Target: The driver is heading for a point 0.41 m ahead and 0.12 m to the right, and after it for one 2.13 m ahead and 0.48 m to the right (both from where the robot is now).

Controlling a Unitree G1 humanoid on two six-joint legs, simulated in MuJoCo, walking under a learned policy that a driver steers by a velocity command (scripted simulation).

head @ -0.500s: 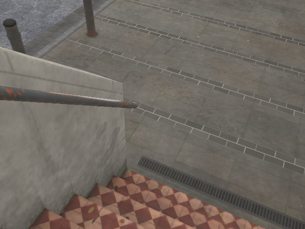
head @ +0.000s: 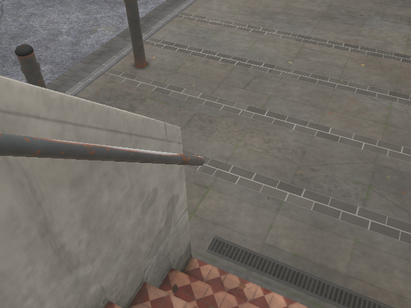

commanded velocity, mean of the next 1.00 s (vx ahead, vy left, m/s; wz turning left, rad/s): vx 0.35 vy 0.00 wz -0.49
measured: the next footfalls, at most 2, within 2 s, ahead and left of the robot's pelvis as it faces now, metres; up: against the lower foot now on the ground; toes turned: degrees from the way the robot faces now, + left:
left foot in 0.14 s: +0.24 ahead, +0.15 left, -0.21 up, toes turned -2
right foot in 0.68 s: +0.41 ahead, -0.04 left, -0.43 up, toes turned -21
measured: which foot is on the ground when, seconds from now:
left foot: up 0.00-0.12, down 0.14-0.66, up 0.68-1.00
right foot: down 0.00-0.14, up 0.16-0.66, down 0.68-1.00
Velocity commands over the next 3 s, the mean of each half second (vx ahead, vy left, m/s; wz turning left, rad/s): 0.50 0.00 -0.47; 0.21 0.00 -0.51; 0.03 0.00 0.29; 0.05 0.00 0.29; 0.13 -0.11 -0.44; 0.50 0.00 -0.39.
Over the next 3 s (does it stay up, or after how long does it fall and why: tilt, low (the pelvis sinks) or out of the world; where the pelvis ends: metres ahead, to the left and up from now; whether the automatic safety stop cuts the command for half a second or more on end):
stays up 0.84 -0.03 -0.78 its command is cut before an obstacle after 1.6 s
